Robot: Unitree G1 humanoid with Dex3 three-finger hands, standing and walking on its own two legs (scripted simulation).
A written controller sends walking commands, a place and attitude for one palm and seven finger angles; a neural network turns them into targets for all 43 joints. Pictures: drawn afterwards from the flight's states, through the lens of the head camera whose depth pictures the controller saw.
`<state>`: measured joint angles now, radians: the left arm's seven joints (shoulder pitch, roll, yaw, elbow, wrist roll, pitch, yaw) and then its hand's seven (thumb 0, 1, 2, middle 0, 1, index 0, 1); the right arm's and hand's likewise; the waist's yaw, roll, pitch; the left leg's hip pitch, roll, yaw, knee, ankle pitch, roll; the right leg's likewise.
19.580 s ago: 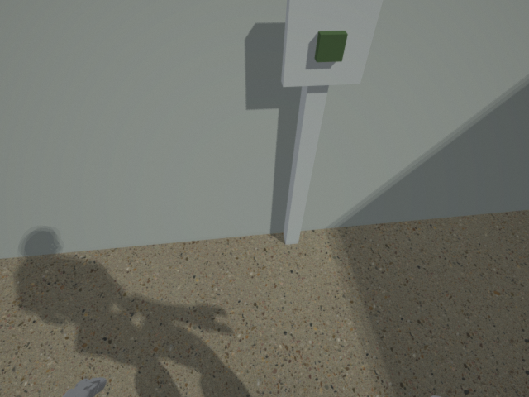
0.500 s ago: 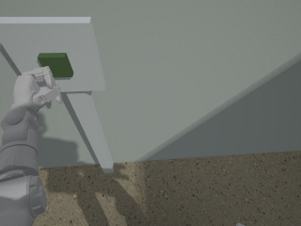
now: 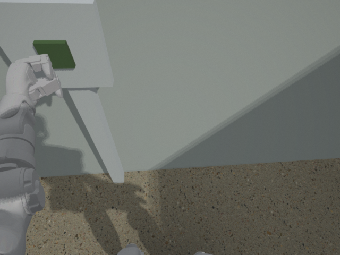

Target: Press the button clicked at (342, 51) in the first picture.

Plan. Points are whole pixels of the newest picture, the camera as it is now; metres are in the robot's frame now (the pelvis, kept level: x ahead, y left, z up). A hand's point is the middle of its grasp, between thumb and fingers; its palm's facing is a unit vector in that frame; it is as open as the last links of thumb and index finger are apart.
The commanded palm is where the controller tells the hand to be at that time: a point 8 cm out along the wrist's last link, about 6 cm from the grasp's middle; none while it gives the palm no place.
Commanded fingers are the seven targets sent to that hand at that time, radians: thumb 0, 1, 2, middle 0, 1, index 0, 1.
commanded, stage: hold the button down briefly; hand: left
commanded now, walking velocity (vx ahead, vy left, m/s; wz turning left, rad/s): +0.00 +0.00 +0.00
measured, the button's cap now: (56, 52) +0.52 +0.25 +0.17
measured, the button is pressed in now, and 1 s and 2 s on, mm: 8 0 0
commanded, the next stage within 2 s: pull the fist back off the button in 0.08 s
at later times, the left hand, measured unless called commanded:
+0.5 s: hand (54, 84) +0.46 +0.25 +0.14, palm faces +0.09 -1.00 -0.01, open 3.1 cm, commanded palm +0.43 +0.29 +0.14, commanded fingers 0.00 0.90 0.90 -1.30 -1.50 -1.30 -1.50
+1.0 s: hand (57, 103) +0.40 +0.23 +0.14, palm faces +0.09 -1.00 -0.02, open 3.1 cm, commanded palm +0.37 +0.28 +0.14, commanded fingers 0.00 0.90 0.90 -1.30 -1.50 -1.30 -1.50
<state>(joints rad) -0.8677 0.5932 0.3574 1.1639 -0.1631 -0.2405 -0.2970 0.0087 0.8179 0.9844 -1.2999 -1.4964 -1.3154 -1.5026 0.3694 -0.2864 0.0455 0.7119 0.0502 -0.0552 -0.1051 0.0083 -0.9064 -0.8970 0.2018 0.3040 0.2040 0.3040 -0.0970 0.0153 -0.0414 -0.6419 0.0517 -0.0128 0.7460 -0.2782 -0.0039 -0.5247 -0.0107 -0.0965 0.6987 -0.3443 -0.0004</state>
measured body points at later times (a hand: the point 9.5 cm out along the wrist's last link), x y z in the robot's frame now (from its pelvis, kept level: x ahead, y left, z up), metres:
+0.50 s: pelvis +0.00 +0.00 +0.00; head +0.06 +0.01 +0.45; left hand +0.45 +0.30 +0.14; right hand +0.05 -0.27 -0.11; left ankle +0.05 +0.12 -0.71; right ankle +0.00 -0.12 -0.71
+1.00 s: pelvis +0.05 +0.00 +0.01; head +0.06 -0.01 +0.46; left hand +0.39 +0.28 +0.14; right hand +0.18 -0.25 -0.08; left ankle +0.05 +0.12 -0.71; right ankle +0.00 -0.12 -0.71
